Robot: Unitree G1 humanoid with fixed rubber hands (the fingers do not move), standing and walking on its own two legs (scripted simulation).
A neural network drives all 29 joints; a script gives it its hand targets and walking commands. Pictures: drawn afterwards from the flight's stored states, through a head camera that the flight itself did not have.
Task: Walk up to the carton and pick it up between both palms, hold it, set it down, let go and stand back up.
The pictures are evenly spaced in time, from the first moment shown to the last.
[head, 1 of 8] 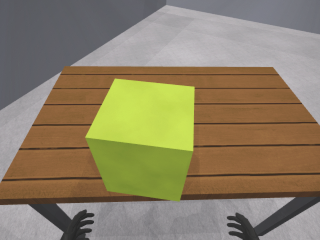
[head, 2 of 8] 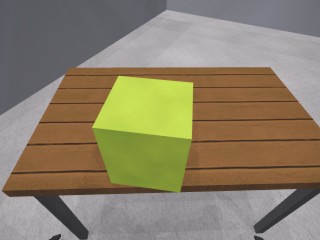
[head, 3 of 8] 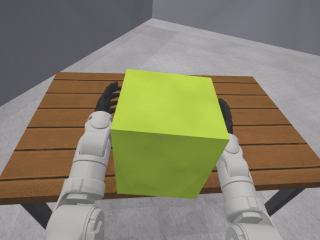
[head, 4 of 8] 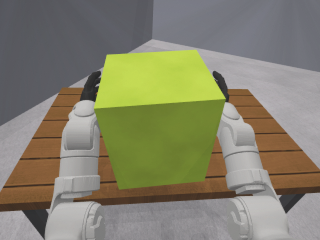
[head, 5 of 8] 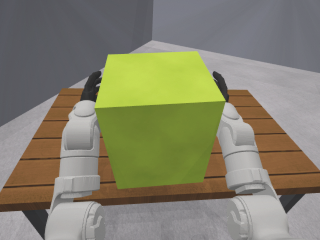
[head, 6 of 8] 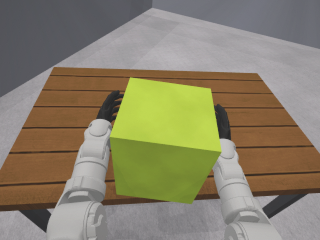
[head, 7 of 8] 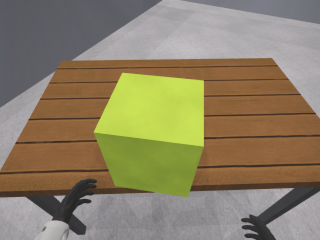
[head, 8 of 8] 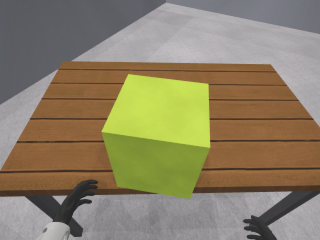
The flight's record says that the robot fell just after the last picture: no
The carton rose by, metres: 0.16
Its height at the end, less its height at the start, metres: +0.00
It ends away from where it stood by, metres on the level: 0.04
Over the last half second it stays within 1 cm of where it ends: yes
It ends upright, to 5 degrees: yes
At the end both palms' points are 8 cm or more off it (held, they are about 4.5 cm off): yes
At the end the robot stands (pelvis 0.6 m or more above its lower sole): yes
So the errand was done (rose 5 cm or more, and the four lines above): yes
